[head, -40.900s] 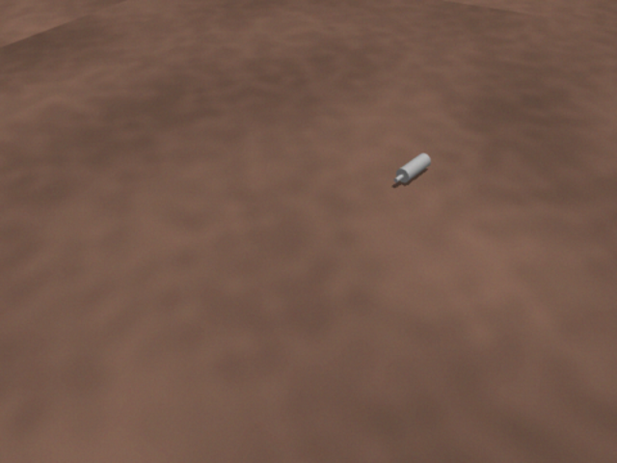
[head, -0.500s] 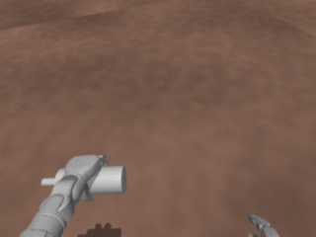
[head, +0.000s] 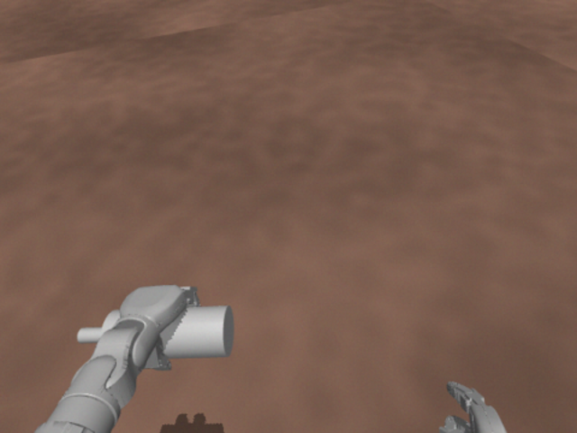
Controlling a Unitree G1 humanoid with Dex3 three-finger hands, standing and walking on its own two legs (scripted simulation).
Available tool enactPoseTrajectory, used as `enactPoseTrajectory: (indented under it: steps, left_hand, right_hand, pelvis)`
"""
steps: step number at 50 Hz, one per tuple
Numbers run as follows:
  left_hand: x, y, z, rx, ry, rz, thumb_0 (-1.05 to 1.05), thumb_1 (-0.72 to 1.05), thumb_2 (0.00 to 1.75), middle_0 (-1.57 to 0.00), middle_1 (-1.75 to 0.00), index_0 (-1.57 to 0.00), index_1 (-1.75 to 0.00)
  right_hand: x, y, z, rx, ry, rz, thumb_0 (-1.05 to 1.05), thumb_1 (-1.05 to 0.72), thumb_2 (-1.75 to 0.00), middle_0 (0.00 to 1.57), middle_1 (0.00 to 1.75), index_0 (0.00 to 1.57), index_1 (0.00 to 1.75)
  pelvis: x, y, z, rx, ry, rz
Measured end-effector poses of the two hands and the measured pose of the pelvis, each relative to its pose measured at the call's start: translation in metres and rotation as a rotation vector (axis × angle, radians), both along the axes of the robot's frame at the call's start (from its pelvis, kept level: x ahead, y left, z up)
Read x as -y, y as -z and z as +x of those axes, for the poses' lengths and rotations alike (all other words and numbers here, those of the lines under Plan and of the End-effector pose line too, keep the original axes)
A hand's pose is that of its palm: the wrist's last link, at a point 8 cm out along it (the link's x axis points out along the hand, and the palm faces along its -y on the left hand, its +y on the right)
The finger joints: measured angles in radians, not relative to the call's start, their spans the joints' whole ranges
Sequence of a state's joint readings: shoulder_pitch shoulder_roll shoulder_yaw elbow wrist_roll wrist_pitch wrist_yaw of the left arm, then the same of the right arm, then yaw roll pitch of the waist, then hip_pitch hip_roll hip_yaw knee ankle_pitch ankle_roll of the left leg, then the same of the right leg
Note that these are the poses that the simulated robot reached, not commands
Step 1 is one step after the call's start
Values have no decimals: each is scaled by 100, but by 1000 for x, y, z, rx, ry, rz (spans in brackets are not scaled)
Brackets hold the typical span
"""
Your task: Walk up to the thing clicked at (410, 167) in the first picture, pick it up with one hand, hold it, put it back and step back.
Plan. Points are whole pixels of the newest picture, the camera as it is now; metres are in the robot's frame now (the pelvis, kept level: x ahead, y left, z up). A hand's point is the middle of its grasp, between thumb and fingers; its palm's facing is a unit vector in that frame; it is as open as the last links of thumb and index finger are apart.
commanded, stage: hold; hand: left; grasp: from above
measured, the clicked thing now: (154, 333) +0.29 +0.24 -0.05
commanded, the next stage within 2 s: crouch in 0.32 s
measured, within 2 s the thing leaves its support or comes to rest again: neither
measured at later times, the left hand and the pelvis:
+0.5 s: hand (161, 329) +0.29 +0.22 -0.04, palm faces -0.47 -0.05 -0.88, open 10.7 cm; pelvis +0.01 +0.00 +0.00, yaw +0 degrees
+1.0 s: hand (190, 353) +0.32 +0.23 -0.21, palm faces -0.42 +0.05 -0.91, open 10.7 cm; pelvis -0.03 +0.00 -0.10, yaw +1 degrees
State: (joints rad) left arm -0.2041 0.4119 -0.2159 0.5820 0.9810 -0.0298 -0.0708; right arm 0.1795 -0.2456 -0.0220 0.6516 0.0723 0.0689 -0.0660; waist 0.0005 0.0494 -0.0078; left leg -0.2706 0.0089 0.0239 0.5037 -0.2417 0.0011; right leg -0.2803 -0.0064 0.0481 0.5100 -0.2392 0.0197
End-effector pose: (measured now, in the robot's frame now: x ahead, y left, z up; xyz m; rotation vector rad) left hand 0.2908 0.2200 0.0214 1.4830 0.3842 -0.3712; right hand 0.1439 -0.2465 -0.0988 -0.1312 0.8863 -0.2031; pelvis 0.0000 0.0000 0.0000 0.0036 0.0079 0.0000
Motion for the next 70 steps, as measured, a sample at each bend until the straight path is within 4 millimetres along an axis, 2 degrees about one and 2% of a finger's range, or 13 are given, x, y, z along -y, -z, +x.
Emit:
enactPoseTrajectory:
  steps: [7,15,21,27,33,39,44,52,59,64,70]
  left_hand:
    - [-2,6,-1,-8,17,5,0,-15,74,-57,-80,-58,-78]
    - [-7,-5,11,47,-7,22,0,-16,77,-57,-81,-58,-79]
    - [-8,-5,13,14,-7,17,0,-16,77,-56,-81,-57,-80]
    - [-3,3,8,-10,15,-5,0,-15,75,-56,-81,-57,-79]
    - [-5,27,5,10,10,6,0,-14,74,-55,-81,-56,-79]
    - [-9,67,7,12,14,62,0,-14,73,-55,-81,-56,-80]
    - [-8,111,18,22,33,81,0,-14,73,-56,-82,-57,-80]
    - [-5,197,43,57,58,97,0,-13,70,-56,-82,-57,-80]
    - [-11,270,60,63,24,108,0,-13,70,-56,-80,-57,-79]
    - [-16,319,64,25,4,105,0,-14,73,-56,-80,-57,-78]
    - [-16,373,65,-14,9,74,0,-15,73,-57,-79,-58,-77]
  right_hand:
    - [1,2,-2,-29,-6,-16,1,-90,-90,20,30,20,30]
    - [2,5,-8,-53,9,-11,1,-90,-90,20,30,20,30]
    - [2,4,-9,-51,28,-3,1,-90,-90,20,30,20,30]
    - [3,3,-7,-50,23,-10,1,-90,-90,20,30,20,30]
    - [4,5,-6,-66,1,-24,1,-90,-90,20,30,20,30]
    - [12,23,-19,-130,-18,-53,0,-90,-90,20,30,20,30]
    - [24,53,-45,-201,-6,-94,0,-90,-90,20,30,20,30]
    - [36,123,-100,-329,48,-152,0,-90,-90,20,30,20,30]
    - [28,193,-143,-425,79,-152,0,-90,-90,20,30,20,30]
    - [16,236,-158,-461,65,-128,0,-90,-90,20,30,20,30]
    - [9,277,-159,-473,23,-111,0,-90,-90,21,30,20,30]
  pelvis:
    - [-1,0,0,-5,-4,-1]
    - [-3,-1,3,-7,-3,-3]
    - [-3,-2,6,-6,1,-2]
    - [-3,-2,7,-7,0,-2]
    - [-1,3,4,-41,-9,-2]
    - [1,19,-6,-124,-24,-10]
    - [0,49,-15,-228,-30,-23]
    - [-5,120,-33,-398,-23,-41]
    - [-9,184,-48,-509,-18,-52]
    - [-11,222,-57,-562,-20,-59]
    - [-10,260,-62,-607,-21,-70]
